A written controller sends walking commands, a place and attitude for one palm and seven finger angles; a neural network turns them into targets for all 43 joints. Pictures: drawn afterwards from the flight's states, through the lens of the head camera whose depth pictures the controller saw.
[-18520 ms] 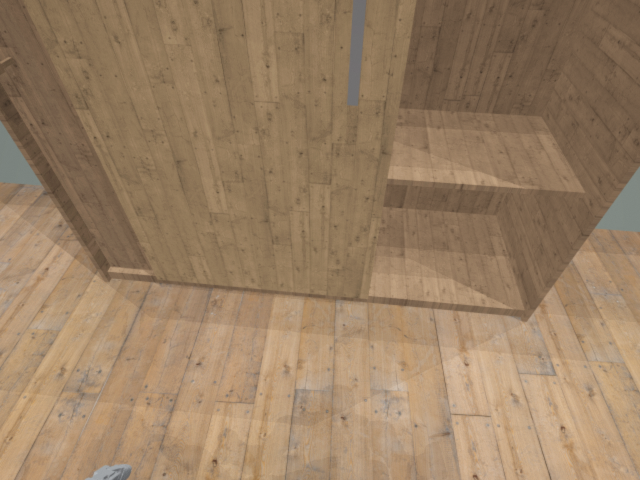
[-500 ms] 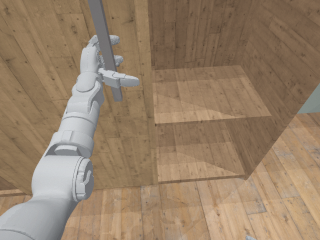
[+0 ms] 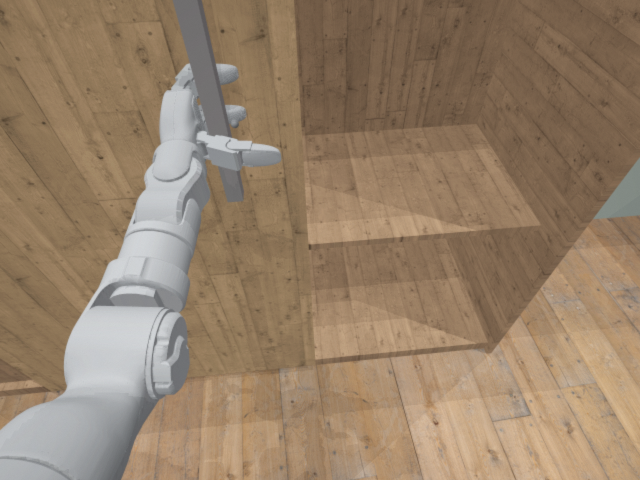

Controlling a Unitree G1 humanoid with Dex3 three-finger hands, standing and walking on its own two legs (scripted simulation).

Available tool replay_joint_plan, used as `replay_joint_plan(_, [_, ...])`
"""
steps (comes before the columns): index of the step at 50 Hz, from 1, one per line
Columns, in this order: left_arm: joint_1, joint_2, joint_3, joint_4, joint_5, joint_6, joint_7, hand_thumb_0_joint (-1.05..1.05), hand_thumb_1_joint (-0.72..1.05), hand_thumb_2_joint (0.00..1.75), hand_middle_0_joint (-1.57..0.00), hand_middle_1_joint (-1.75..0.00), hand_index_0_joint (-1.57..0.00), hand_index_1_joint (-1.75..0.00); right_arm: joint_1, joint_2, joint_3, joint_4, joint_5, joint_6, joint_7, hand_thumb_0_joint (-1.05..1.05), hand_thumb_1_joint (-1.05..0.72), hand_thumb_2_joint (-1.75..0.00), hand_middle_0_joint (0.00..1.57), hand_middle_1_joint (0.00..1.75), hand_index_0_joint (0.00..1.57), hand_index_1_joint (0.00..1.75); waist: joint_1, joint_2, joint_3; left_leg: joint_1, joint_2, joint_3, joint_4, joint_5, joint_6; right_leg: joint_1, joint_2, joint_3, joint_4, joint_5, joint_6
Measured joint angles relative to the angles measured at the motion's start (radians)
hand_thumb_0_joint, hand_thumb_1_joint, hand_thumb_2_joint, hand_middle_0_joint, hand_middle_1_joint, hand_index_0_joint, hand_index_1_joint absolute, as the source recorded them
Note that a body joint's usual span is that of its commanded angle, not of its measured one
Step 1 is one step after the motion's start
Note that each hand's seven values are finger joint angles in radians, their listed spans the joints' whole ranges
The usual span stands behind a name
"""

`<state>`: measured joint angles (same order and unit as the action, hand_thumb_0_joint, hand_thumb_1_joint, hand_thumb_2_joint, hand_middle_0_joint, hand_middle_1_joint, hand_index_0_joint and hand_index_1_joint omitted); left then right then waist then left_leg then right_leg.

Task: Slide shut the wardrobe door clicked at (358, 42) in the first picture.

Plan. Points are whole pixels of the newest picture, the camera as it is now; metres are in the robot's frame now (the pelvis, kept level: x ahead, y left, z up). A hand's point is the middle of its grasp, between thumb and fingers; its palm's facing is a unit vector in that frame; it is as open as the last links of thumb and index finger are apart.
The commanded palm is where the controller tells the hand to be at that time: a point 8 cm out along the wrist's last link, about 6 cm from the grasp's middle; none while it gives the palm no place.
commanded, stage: grip the handle and tug to test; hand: left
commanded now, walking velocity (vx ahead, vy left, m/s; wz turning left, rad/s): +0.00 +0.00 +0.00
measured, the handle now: (214, 94) +0.52 +0.13 +0.23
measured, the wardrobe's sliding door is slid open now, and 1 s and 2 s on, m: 0.57 0.57 0.57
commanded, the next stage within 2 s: tug the door sideways, standing still in 1.30 s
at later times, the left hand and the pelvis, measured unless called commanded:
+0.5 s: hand (231, 127) +0.47 +0.10 +0.21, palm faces +0.09 -1.00 +0.02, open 6.4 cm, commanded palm +0.45 +0.15 +0.21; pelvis +0.00 +0.00 +0.00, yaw +0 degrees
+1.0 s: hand (233, 124) +0.47 +0.10 +0.22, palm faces +0.09 -1.00 +0.01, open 5.5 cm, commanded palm +0.44 +0.15 +0.21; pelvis +0.00 -0.01 +0.00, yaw +0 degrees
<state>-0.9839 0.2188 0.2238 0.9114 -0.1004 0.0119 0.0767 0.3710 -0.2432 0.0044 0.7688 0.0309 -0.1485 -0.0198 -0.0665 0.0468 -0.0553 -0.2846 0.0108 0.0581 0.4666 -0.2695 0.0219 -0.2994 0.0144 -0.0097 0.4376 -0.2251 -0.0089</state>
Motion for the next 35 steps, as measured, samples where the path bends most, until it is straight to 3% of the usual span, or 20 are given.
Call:
replay_joint_plan(7, [0.032, -0.006, 0.016, -0.041, -0.001, 0.012, 0.002, -0.02, -0.25, 0.41, -0.33, -1.24, -0.33, -1.24, -0.013, 0.004, -0.001, -0.010, -0.001, 0.002, 0.002, 0.01, -0.91, -0.90, 0.20, 0.30, 0.20, 0.30, 0.001, -0.001, -0.009, 0.015, 0.002, 0.008, -0.008, -0.002, 0.000, 0.011, 0.003, 0.008, -0.006, 0.000, 0.000])
replay_joint_plan(19, [0.055, -0.023, -0.014, -0.085, -0.011, 0.057, 0.001, -0.01, 0.27, 0.63, -0.38, -1.31, -0.39, -1.31, -0.052, 0.004, 0.005, -0.027, 0.006, 0.012, -0.002, 0.01, -0.91, -0.90, 0.20, 0.30, 0.20, 0.30, 0.019, 0.001, -0.003, 0.028, 0.001, -0.004, -0.009, 0.001, -0.002, 0.030, 0.002, -0.004, -0.010, 0.000, -0.002])
replay_joint_plan(28, [0.013, -0.007, -0.011, -0.042, -0.003, 0.035, 0.005, 0.00, 0.67, 0.81, -0.42, -1.37, -0.43, -1.37, -0.062, 0.006, 0.011, -0.028, 0.003, 0.004, -0.007, 0.01, -0.91, -0.90, 0.20, 0.30, 0.20, 0.30, 0.012, -0.006, 0.006, 0.014, 0.002, -0.009, -0.006, 0.007, -0.006, 0.015, 0.002, -0.009, -0.003, 0.002, -0.006])
replay_joint_plan(35, [0.011, -0.011, -0.007, -0.024, -0.008, 0.020, 0.010, 0.01, 0.70, 0.82, -0.42, -1.39, -0.42, -1.39, -0.033, 0.000, 0.007, -0.013, 0.003, 0.007, -0.004, 0.01, -0.91, -0.90, 0.20, 0.30, 0.20, 0.30, 0.013, 0.002, 0.001, 0.013, 0.002, -0.012, -0.006, 0.006, -0.007, 0.016, 0.002, -0.012, -0.002, -0.001, -0.007])
